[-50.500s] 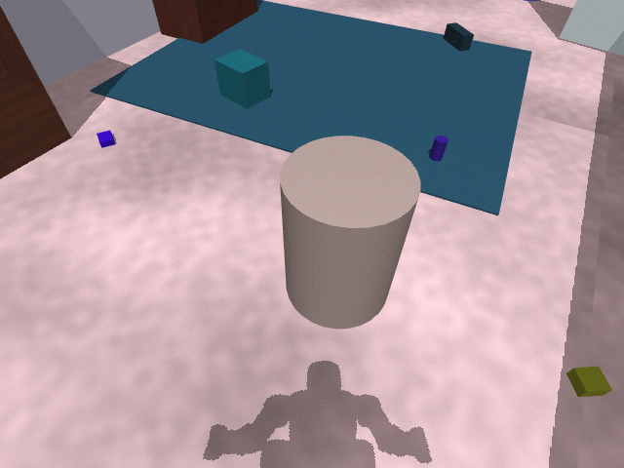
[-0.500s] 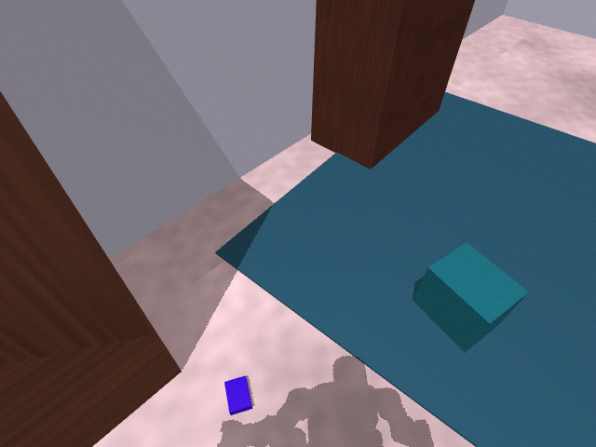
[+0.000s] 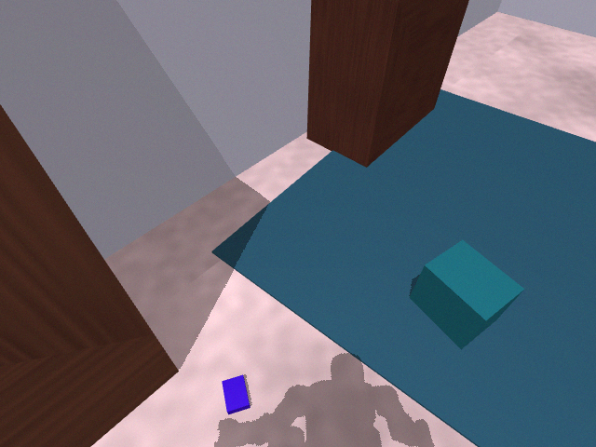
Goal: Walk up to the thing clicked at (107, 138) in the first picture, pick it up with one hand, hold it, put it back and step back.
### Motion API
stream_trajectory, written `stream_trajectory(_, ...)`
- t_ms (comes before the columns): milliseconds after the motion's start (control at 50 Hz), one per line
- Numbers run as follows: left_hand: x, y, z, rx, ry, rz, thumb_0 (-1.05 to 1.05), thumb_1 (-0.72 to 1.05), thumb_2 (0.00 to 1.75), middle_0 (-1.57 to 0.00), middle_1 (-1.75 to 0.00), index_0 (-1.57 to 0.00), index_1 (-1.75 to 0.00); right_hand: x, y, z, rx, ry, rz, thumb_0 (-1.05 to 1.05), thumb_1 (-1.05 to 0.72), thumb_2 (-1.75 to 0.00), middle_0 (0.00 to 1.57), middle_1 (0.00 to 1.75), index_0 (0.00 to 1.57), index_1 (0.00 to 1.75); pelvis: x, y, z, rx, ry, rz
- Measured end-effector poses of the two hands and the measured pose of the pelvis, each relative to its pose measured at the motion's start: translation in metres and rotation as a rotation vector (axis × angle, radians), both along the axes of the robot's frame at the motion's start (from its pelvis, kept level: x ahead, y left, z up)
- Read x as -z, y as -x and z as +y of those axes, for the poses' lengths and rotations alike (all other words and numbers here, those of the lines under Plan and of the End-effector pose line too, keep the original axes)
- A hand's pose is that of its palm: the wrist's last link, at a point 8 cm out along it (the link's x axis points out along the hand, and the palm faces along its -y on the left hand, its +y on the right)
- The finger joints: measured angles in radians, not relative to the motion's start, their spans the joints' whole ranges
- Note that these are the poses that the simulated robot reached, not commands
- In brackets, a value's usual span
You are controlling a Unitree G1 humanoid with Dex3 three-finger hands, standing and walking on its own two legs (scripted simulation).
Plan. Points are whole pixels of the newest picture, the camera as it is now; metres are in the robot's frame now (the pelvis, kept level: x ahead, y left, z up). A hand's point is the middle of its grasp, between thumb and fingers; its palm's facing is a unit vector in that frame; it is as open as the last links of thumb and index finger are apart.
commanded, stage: stand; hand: left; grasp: from above
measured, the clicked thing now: (235, 394) +0.42 +0.20 -0.77
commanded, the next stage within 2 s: step back in 0.38 s
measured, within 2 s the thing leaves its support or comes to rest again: neither
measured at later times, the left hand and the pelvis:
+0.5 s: hand out of the picture +0.08 +0.26 -0.16, palm faces +0.01 -0.94 -0.35, open 7.4 cm; pelvis -0.02 +0.00 -0.01, yaw +0 degrees
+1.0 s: hand out of the picture +0.03 +0.30 -0.18, palm faces -0.12 -0.92 -0.37, open 7.4 cm; pelvis -0.11 +0.05 -0.02, yaw -4 degrees
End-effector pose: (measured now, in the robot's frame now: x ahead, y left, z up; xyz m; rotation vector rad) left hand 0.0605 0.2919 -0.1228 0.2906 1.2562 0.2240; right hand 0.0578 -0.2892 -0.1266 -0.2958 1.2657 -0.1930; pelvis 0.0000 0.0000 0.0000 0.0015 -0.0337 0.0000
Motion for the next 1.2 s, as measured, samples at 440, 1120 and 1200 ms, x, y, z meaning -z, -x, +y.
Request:
stream_trajectory(440, -0.001, -0.011, 0.001, 0.008, -0.004, -0.044, 0.00, 0.90, 0.89, -0.21, -0.30, -0.20, -0.30, -0.003, -0.007, -0.008, 0.005, 0.008, -0.030, 0.01, -0.91, -0.90, 0.20, 0.30, 0.21, 0.30, 0.003, 0.006, -0.002, 0.004, 0.005, 0.002)
stream_trajectory(1120, 0.013, 0.070, 0.042, 0.167, -0.063, -0.075, 0.00, 0.90, 0.89, -0.21, -0.30, -0.20, -0.30, 0.017, 0.127, 0.018, 0.074, 0.045, -0.105, 0.01, -0.91, -0.90, 0.21, 0.30, 0.21, 0.30, 0.030, 0.139, 0.039, 0.097, 0.024, -0.026)
stream_trajectory(1200, 0.000, 0.098, 0.038, 0.158, -0.064, -0.092, 0.00, 0.90, 0.89, -0.21, -0.30, -0.20, -0.30, 0.013, 0.145, 0.014, 0.078, 0.029, -0.099, 0.01, -0.91, -0.90, 0.21, 0.30, 0.21, 0.30, 0.023, 0.158, 0.033, 0.099, -0.010, -0.025)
